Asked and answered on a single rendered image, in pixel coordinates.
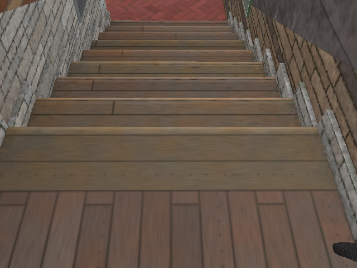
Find stairs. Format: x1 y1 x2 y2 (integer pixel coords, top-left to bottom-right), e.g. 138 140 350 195
27 20 301 127

